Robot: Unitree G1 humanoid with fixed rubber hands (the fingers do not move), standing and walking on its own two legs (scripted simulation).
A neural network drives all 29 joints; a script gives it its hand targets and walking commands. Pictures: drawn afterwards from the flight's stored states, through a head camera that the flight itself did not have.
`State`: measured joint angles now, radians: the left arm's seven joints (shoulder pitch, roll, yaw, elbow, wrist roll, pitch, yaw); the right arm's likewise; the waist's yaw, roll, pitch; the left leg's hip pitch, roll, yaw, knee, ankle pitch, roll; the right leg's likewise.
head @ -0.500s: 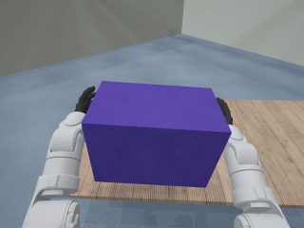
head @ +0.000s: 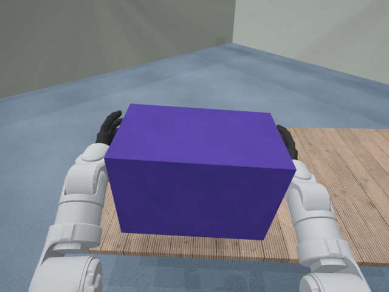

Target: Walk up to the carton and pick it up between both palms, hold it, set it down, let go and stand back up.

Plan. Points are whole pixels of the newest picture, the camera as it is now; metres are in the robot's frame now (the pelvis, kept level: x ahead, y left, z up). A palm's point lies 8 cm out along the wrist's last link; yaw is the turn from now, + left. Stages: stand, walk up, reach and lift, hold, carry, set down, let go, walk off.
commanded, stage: hold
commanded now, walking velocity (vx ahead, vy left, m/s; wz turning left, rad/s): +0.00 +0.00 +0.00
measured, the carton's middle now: (196, 171) +0.33 +0.02 +0.15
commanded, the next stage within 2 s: none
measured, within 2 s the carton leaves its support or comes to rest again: neither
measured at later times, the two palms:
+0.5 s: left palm (106, 147) +0.36 +0.20 +0.19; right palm (285, 162) +0.36 -0.17 +0.15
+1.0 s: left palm (106, 147) +0.36 +0.20 +0.19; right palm (285, 162) +0.36 -0.17 +0.15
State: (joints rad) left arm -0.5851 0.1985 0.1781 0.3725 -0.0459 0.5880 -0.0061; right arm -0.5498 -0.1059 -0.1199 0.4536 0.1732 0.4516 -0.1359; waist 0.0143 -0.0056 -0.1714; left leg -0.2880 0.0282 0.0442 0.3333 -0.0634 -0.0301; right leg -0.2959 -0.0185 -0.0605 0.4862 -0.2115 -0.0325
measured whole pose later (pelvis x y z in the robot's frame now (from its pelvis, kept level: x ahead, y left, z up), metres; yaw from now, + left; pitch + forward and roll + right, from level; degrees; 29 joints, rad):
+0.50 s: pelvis +0.00 +0.00 +0.00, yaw +0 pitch +1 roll +2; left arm -0.59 0.20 0.18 0.37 -0.05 0.59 -0.01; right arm -0.55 -0.11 -0.12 0.45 0.17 0.45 -0.14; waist 0.01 -0.01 -0.17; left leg -0.29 0.03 0.04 0.33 -0.06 -0.03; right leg -0.30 -0.02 -0.06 0.49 -0.21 -0.03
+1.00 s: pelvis +0.00 +0.00 +0.00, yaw +0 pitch +1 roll +2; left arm -0.59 0.20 0.18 0.37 -0.05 0.59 -0.01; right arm -0.55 -0.11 -0.12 0.45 0.17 0.45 -0.14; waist 0.01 -0.01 -0.17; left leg -0.29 0.03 0.04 0.33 -0.06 -0.03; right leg -0.30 -0.02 -0.06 0.49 -0.21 -0.03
